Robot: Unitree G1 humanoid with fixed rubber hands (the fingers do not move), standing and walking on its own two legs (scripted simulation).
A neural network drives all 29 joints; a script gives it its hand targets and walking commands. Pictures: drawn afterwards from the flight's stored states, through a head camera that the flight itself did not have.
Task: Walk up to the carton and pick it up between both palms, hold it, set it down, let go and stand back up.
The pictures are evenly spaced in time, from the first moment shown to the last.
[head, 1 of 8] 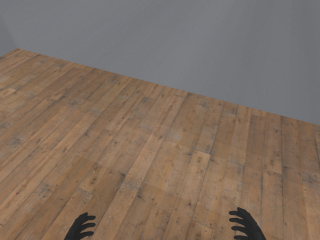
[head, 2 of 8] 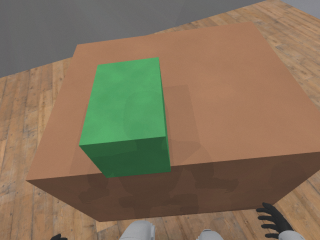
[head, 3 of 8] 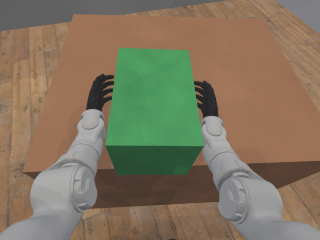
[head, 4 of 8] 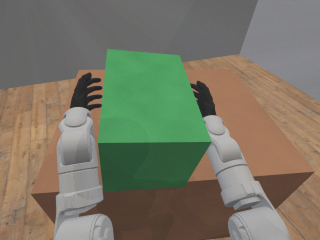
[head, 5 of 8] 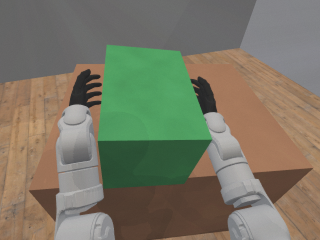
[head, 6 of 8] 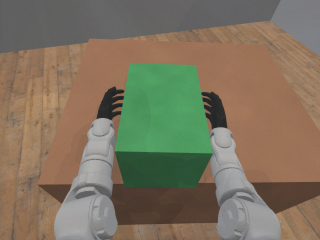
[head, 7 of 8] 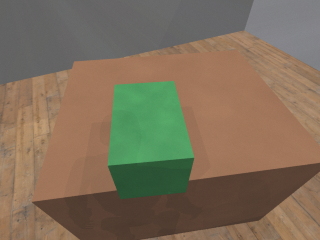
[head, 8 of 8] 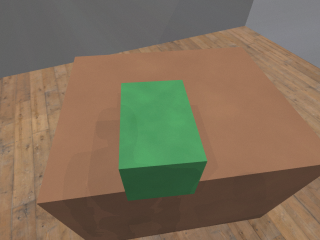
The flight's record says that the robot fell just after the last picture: no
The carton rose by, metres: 0.18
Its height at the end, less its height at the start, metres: +0.00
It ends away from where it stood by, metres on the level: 0.01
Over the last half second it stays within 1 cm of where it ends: yes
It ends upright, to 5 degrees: yes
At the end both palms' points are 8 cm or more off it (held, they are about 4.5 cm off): yes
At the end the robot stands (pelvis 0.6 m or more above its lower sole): yes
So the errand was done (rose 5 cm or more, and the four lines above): yes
